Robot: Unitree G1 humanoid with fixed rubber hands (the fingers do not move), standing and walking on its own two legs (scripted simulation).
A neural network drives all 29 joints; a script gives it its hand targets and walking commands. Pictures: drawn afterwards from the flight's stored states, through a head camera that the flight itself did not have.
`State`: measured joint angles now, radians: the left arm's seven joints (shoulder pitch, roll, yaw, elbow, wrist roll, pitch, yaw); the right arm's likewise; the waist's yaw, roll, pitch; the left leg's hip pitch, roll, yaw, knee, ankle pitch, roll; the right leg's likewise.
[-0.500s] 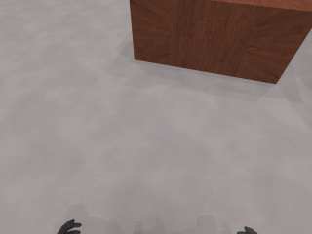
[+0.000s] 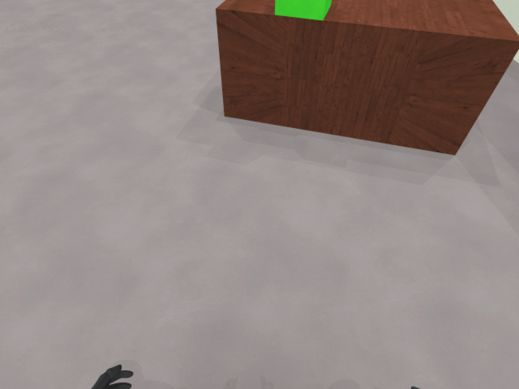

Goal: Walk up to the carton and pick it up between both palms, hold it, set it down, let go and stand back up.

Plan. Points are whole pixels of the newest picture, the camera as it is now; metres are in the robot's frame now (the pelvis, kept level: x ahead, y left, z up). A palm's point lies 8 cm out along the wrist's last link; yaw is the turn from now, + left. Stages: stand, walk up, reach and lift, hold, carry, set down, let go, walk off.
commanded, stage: stand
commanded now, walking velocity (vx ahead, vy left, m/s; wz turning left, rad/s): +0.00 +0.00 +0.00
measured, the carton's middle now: out of the picture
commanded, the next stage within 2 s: none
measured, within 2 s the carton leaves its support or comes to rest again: neither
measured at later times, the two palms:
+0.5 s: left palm out of the picture +0.13 +0.26 -0.08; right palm out of the picture +0.10 -0.27 -0.11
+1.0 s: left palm out of the picture +0.12 +0.26 -0.09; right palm out of the picture +0.09 -0.27 -0.11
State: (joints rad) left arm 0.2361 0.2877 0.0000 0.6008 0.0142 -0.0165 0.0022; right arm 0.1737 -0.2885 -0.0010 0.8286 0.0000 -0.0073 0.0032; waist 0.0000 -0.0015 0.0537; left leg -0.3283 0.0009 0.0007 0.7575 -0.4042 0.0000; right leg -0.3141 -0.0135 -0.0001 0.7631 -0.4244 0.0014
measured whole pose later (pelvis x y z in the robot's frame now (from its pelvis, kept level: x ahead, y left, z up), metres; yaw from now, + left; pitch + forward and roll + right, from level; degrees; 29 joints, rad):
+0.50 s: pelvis +0.00 +0.00 +0.00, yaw +0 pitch -1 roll +0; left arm 0.24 0.29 0.00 0.63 0.01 -0.02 0.00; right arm 0.17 -0.29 0.00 0.87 0.00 -0.01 0.00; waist 0.00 0.00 0.05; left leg -0.33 0.00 0.00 0.76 -0.40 0.00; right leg -0.31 -0.01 0.00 0.76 -0.42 0.00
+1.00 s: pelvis +0.00 +0.00 +0.00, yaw +0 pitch -2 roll +0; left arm 0.24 0.29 0.00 0.68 0.01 -0.02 0.01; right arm 0.17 -0.29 0.00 0.91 0.00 -0.01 0.00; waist 0.00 0.00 0.04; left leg -0.33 0.00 0.00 0.76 -0.40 0.00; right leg -0.31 -0.01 0.00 0.76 -0.42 0.00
